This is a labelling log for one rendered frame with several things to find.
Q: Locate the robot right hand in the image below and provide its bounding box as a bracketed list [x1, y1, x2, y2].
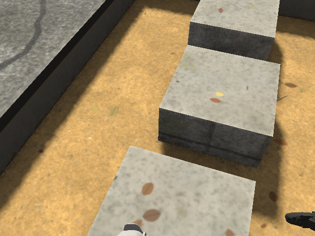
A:
[284, 211, 315, 231]

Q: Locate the left robot shin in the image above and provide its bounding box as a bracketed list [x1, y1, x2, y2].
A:
[123, 223, 144, 234]

